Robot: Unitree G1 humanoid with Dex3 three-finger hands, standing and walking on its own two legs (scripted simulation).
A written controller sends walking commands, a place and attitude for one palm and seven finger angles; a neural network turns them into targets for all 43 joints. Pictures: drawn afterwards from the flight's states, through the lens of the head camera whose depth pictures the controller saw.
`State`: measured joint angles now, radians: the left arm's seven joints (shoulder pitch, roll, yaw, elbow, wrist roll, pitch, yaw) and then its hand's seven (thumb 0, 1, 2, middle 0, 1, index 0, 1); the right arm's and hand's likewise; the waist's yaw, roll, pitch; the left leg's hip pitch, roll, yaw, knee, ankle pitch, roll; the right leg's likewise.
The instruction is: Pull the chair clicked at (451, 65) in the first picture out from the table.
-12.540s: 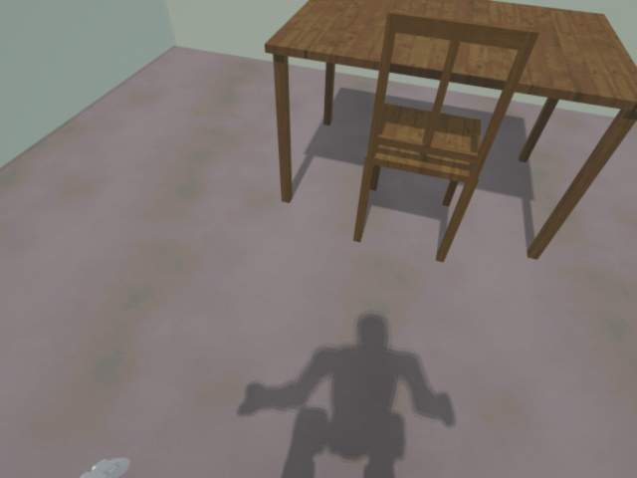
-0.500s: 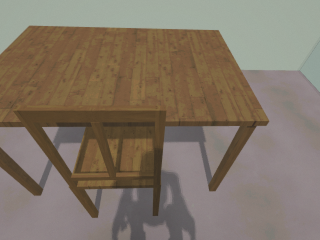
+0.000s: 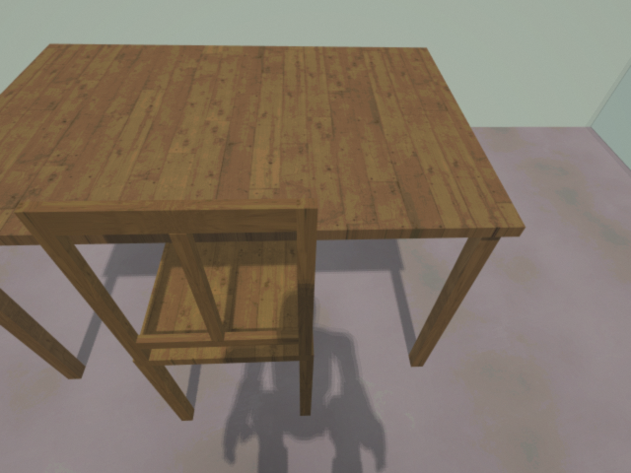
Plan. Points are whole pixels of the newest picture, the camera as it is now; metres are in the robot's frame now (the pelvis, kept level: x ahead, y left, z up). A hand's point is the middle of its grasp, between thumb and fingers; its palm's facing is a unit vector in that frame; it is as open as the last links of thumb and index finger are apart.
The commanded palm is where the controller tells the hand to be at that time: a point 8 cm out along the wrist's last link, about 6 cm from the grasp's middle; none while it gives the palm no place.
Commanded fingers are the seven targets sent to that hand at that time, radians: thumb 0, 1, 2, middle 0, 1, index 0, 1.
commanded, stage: raise the hand toward the chair's back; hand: left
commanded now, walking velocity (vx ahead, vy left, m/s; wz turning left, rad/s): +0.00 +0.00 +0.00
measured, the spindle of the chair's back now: (202, 292) +0.40 +0.22 -0.08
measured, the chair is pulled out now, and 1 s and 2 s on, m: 0.00 0.00 0.00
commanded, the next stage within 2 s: none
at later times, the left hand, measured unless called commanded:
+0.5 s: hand out of the picture +0.13 +0.16 -0.09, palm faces +0.25 -0.96 -0.11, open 10.2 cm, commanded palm +0.12 +0.21 -0.06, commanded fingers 0.00 0.25 0.62 -0.13 -0.20 -0.13 -0.20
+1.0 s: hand (188, 421) +0.19 +0.18 -0.06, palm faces +0.10 -0.99 -0.06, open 14.6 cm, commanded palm +0.16 +0.23 -0.05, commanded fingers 0.00 -0.34 0.37 -0.08 -0.11 -0.08 -0.11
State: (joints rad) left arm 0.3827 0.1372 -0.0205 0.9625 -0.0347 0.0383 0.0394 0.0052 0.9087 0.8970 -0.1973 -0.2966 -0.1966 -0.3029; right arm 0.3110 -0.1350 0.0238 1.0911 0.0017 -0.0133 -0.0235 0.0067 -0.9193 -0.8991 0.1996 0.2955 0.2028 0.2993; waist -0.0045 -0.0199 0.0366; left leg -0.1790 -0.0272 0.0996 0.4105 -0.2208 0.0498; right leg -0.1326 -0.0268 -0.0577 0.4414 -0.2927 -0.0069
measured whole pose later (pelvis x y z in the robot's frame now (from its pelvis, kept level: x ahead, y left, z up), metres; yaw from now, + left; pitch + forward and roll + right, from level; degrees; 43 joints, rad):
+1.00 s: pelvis -0.04 -0.02 -0.10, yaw -1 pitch +18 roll -1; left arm 0.38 0.20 0.22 0.02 -0.30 -0.46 -0.21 0.00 -0.11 0.46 -0.09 -0.14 -0.09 -0.14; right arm 0.24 -0.28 -0.06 0.63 0.01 -0.22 -0.05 0.01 -0.90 -0.90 0.20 0.30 0.20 0.30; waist -0.01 0.02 -0.13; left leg -0.99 0.02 0.01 1.19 -0.50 0.00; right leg -0.93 0.02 -0.08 1.19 -0.57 -0.05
